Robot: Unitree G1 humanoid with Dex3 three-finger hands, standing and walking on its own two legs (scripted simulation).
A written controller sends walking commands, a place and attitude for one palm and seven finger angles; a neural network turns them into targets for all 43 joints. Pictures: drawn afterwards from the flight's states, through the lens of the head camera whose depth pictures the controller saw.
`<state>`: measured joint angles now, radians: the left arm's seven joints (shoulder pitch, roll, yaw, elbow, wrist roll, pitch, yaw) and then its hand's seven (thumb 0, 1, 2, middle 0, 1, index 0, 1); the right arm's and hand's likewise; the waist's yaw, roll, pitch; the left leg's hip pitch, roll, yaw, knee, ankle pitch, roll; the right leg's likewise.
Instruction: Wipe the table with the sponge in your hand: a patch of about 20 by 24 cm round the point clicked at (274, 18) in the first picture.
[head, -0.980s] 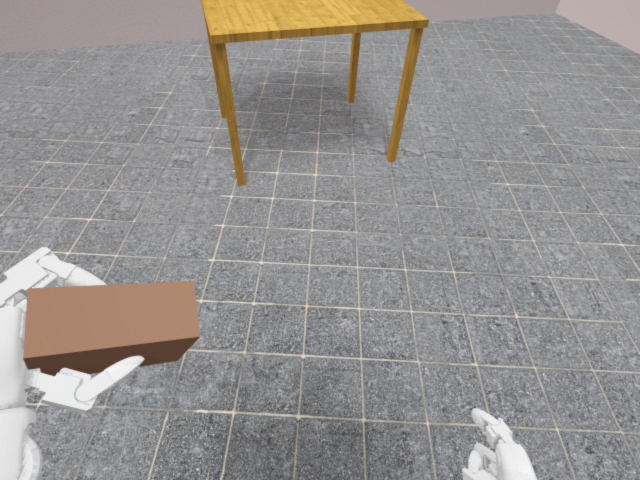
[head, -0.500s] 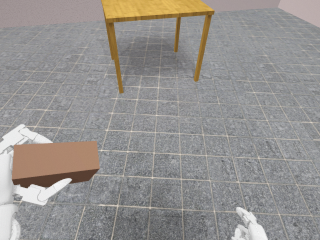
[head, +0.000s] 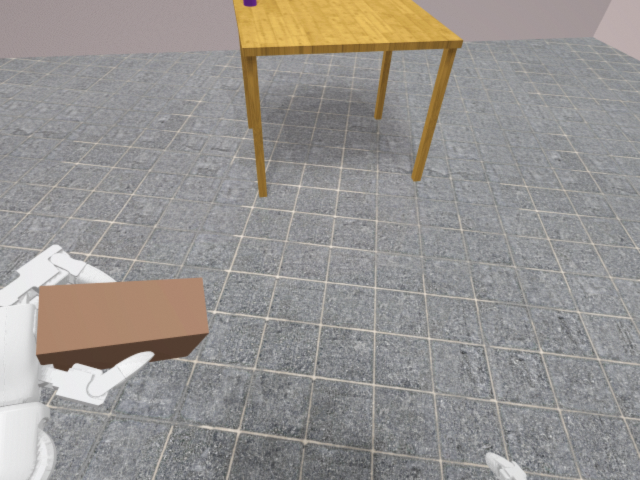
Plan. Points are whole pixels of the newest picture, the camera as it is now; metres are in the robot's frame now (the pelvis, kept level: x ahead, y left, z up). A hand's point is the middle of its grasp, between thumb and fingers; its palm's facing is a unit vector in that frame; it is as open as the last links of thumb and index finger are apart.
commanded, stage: walk to a spot facing it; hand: left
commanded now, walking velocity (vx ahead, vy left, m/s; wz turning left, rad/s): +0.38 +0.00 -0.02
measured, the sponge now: (150, 324) +0.23 +0.19 +0.14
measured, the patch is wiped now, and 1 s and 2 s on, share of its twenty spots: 0.00 0.00 0.00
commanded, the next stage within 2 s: none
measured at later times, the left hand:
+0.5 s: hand (202, 204) +0.39 +0.17 +0.17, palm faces +0.35 -0.79 -0.51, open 9.7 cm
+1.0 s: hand (235, 136) +0.51 +0.16 +0.18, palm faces +0.45 -0.78 -0.43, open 9.7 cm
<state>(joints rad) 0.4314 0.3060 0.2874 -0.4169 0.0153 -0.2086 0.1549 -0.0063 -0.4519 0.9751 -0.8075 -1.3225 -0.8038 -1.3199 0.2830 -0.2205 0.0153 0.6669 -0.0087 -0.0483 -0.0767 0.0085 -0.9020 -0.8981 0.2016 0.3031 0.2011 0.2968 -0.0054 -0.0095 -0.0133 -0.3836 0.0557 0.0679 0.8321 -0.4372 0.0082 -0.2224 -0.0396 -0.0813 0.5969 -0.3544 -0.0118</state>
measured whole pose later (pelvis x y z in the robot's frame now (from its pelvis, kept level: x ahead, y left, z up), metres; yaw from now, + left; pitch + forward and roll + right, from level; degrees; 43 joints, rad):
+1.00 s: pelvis +0.31 -0.09 +0.01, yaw +1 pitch +0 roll +2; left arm 0.48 0.35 0.36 -0.51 -0.01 -0.22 0.16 -0.01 -0.45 0.98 -0.81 -1.33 -0.80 -1.33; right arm 0.25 -0.22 -0.02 0.58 0.00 -0.01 -0.05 0.01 -0.91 -0.90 0.20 0.30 0.20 0.30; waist 0.03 -0.02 0.04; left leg -0.49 0.09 0.20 0.70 -0.22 0.00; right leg -0.05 -0.03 -0.27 0.46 -0.41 -0.08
